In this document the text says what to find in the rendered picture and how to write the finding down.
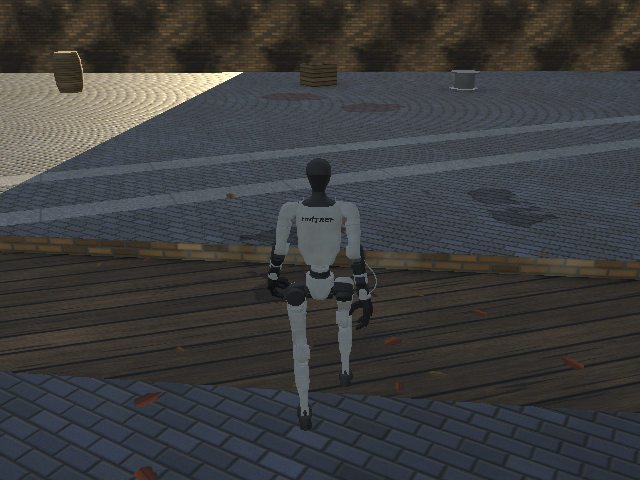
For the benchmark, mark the left robot hand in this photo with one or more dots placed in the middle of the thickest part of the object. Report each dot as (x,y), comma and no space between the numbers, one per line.
(282,283)

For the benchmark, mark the robot right upper arm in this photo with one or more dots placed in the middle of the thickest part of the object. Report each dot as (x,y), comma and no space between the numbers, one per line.
(351,213)

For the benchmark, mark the right robot hand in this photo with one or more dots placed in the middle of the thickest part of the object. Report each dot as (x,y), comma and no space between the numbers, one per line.
(367,312)

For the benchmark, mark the left robot forearm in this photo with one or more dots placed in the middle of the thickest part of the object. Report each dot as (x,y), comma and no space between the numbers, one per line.
(275,264)

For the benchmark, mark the robot right thigh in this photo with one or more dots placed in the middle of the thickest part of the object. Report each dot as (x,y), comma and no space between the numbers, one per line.
(343,291)

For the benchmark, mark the right robot forearm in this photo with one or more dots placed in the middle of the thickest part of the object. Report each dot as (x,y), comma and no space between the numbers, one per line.
(360,276)

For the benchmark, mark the robot thigh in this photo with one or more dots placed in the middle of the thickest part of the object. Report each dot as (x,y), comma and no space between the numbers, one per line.
(296,306)
(343,291)

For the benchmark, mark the robot left thigh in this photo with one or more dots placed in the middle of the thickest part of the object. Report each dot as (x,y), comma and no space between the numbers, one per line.
(296,306)

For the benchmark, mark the robot left upper arm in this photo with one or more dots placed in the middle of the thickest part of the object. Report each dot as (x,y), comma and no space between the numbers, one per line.
(287,212)

